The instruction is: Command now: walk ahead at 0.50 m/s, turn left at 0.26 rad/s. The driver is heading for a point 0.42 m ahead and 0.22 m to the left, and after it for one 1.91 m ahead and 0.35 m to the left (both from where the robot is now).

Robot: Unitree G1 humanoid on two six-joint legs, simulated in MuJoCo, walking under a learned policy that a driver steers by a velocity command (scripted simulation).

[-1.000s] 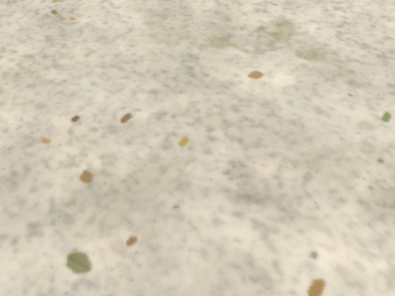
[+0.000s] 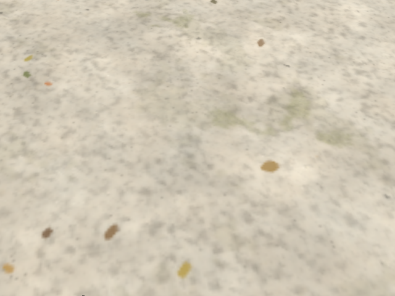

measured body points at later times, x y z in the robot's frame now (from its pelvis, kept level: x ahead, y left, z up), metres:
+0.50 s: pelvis +0.25 +0.00 +0.00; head +0.28 +0.02 +0.45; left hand +0.15 +0.23 -0.14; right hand +0.48 -0.17 -0.11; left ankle +0.37 +0.13 -0.70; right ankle +0.14 -0.10 -0.73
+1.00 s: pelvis +0.50 +0.12 +0.01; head +0.52 +0.15 +0.46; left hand +0.56 +0.42 -0.09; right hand +0.62 -0.14 -0.11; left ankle +0.38 +0.11 -0.73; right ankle +0.72 +0.06 -0.68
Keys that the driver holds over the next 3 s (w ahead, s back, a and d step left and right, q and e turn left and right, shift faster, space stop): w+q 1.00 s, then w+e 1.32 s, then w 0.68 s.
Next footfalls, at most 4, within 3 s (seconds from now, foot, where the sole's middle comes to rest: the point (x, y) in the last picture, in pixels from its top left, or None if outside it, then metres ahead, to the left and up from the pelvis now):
0.02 right None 0.18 -0.10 -0.77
0.58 left None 0.41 0.13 -0.77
1.12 right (148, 211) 0.78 0.16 -0.77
1.64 left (73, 189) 0.90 0.45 -0.77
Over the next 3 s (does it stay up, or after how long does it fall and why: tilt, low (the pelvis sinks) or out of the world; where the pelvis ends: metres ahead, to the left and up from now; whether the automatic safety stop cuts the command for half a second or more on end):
stays up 1.51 0.35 0.02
